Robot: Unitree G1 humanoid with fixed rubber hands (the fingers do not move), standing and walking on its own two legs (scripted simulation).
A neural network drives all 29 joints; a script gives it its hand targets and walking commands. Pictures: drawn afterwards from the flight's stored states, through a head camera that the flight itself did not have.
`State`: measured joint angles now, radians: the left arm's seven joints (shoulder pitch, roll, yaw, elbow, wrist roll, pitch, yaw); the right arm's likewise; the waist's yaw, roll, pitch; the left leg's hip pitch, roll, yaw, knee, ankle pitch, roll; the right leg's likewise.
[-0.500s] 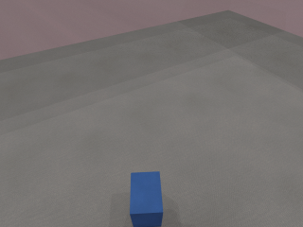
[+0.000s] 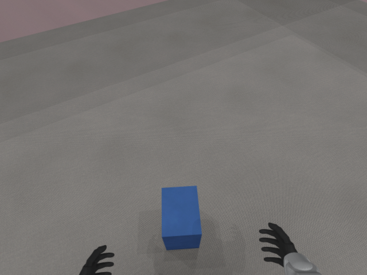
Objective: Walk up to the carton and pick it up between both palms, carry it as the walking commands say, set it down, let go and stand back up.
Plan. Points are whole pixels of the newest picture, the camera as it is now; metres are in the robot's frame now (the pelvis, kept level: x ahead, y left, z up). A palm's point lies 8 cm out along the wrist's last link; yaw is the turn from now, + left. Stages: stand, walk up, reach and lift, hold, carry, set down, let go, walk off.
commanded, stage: reach and lift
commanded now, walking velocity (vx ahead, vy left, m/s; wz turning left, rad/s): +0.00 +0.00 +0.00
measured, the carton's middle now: (181, 219) +0.43 +0.04 -0.63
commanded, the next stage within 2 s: none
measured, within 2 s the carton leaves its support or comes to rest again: neither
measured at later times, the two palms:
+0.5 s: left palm (102, 233) +0.25 +0.23 -0.15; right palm (263, 226) +0.27 -0.19 -0.15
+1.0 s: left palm (129, 194) +0.38 +0.19 -0.21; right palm (238, 187) +0.41 -0.16 -0.21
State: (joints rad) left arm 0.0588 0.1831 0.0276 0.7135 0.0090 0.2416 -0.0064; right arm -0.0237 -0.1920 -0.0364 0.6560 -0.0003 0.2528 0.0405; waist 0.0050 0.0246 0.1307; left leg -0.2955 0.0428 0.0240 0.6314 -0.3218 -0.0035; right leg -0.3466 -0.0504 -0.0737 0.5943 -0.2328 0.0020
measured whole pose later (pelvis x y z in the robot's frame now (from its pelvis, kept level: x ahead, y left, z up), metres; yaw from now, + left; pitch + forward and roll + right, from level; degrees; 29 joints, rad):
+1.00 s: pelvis -0.03 +0.00 -0.08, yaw -1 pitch +38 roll +0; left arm -0.75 0.16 0.19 0.74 -0.02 0.03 0.10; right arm -0.87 -0.15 -0.16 0.81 0.00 0.06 -0.09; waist 0.03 0.02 0.04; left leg -1.30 0.04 0.02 0.99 -0.35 0.00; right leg -1.35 -0.04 -0.02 0.92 -0.23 0.02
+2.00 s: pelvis -0.10 +0.00 -0.26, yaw +1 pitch +42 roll +2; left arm -1.24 0.19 0.28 0.85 -0.09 0.06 0.19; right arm -1.33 -0.22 -0.16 0.91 0.01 0.10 -0.19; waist 0.03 -0.01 0.26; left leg -1.98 0.04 0.02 1.74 -0.50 -0.01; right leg -2.06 -0.02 0.05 1.67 -0.36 0.02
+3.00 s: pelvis -0.11 +0.00 -0.35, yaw +1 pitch +39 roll +2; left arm -1.47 0.29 0.08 1.12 -0.25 0.00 0.15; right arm -1.53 -0.34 -0.01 1.19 0.17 0.00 -0.14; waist 0.04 0.00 0.44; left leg -2.18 0.03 0.01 2.06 -0.55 -0.01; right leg -2.26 -0.02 0.07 1.98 -0.40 0.03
